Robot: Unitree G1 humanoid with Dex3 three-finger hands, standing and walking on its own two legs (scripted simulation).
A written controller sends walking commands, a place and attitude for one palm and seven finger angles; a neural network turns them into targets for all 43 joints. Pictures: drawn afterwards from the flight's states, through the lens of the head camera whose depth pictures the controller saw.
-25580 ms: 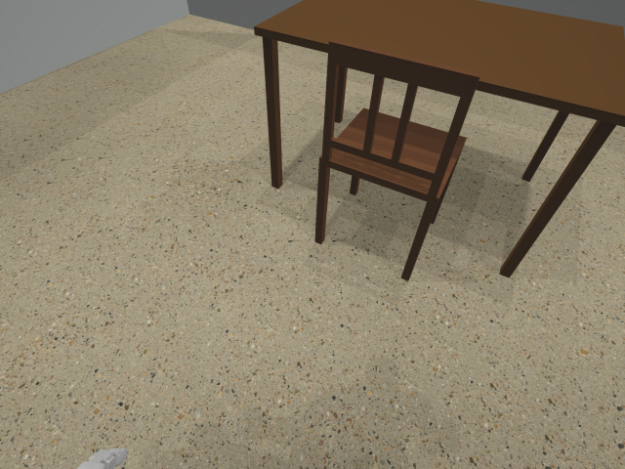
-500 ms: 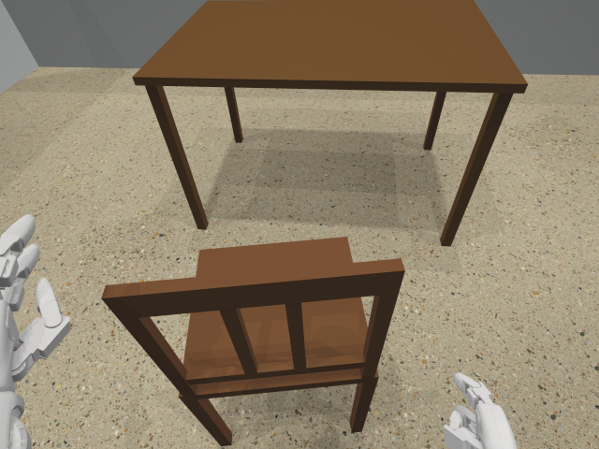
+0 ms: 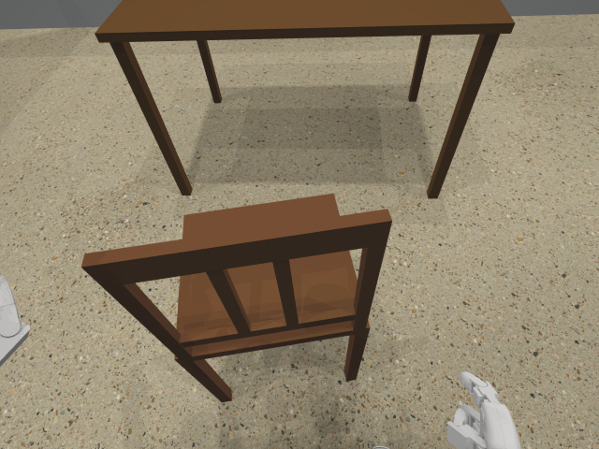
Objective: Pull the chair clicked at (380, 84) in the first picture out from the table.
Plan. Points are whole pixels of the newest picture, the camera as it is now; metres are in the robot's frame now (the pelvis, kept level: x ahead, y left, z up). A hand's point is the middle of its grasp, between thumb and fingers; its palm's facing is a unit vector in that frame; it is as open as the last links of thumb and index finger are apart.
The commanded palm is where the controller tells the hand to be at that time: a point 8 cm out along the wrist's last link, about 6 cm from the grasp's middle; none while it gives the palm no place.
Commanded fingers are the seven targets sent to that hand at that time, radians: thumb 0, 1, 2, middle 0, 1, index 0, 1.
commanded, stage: step back with the hand held close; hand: left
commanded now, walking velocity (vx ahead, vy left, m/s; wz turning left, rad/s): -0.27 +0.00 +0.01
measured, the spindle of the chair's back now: (231, 301) +0.35 +0.15 -0.10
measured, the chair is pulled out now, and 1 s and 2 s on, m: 0.60 0.60 0.60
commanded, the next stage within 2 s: stop stepping back and stand still in 1.30 s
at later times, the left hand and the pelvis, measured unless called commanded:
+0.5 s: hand (11, 359) +0.17 +0.25 +0.17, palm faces +0.42 -0.74 -0.53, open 7.4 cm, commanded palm +0.11 +0.30 +0.19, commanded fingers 0.00 0.90 0.90 -0.20 -0.30 -0.20 -0.30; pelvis -0.03 +0.00 -0.01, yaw +0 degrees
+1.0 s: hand (21, 405) +0.14 +0.23 +0.17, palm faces +0.28 -0.78 -0.56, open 7.4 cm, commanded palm +0.07 +0.28 +0.19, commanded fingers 0.00 0.90 0.90 -0.20 -0.30 -0.20 -0.30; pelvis -0.07 -0.02 +0.00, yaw +0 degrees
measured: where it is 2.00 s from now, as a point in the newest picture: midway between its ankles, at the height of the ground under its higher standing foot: outside the picture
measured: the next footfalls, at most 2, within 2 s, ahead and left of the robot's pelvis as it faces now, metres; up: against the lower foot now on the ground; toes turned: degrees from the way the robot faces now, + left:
right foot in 0.84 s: -0.02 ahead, -0.15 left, +0.00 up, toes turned -2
left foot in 1.12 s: -0.07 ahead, +0.12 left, +0.00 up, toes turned +0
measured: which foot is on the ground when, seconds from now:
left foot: down 0.00-0.88, up 0.90-1.00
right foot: down 0.00-0.64, up 0.66-0.82, down 0.84-1.00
